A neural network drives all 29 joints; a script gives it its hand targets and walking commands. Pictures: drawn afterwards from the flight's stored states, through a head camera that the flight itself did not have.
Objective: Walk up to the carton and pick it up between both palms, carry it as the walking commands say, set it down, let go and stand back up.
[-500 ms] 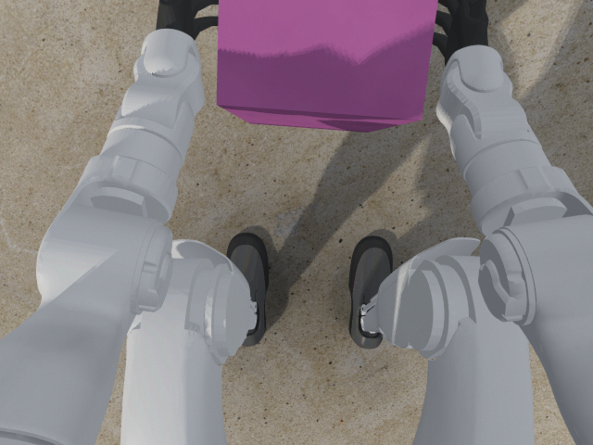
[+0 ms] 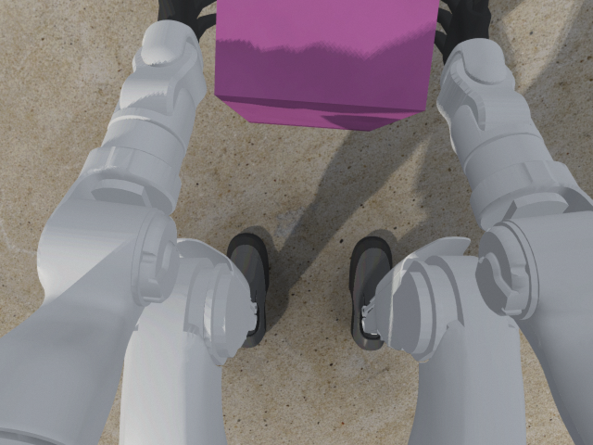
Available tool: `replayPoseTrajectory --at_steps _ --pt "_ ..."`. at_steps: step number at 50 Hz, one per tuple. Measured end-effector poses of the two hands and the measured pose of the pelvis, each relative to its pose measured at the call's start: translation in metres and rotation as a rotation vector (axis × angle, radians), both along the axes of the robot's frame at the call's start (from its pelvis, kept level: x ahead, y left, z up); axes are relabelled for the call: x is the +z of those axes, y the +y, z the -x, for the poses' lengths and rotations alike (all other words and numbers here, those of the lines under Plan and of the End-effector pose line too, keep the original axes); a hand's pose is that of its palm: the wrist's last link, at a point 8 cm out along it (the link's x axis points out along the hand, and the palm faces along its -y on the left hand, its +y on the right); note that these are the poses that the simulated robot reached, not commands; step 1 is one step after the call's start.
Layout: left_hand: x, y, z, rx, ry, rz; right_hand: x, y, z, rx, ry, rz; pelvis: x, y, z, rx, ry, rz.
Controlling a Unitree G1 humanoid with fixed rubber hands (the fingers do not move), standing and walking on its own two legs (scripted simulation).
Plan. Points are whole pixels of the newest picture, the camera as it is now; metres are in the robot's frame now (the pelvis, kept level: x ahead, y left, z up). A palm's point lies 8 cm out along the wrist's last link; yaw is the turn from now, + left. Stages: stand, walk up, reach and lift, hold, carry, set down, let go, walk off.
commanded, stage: reach and lift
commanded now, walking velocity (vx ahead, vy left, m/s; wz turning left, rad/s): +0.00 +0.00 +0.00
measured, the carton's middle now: (318, 49) +0.54 -0.01 -0.25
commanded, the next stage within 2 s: none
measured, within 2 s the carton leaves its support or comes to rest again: leaves its support in 0.38 s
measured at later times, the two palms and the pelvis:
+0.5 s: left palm (182, 24) +0.54 +0.13 -0.15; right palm (471, 36) +0.52 -0.16 -0.15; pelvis -0.01 +0.00 +0.00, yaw +0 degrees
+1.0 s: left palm (166, 22) +0.52 +0.13 -0.11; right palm (490, 40) +0.51 -0.16 -0.11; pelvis -0.03 +0.00 +0.01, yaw -1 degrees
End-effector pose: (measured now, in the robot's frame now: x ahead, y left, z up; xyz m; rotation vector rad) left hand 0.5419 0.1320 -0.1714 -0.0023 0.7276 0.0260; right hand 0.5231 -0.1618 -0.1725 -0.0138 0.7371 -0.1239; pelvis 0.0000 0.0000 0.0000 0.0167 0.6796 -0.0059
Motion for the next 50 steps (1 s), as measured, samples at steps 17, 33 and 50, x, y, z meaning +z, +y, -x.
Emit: replayPoseTrajectory --at_steps 17,33,50 --pt "0.005 0.0 0.001 -0.006 0.011 -0.068 0.009 0.005 -0.004 0.017 0.018 0.058 -0.006 0.0 0.002 -0.005 -0.039 0.001" --pt "0.038 -0.01 0.014 -0.024 0.019 -0.085 0.041 -0.003 0.012 -0.013 0.012 0.069 0.005 0.0 0.023 -0.012 -0.266 0.002" --pt "0.06 -0.004 0.018 -0.014 0.006 -0.069 0.063 0.003 0.017 -0.072 -0.008 0.008 0.006 0.002 0.027 -0.014 -0.302 0.008"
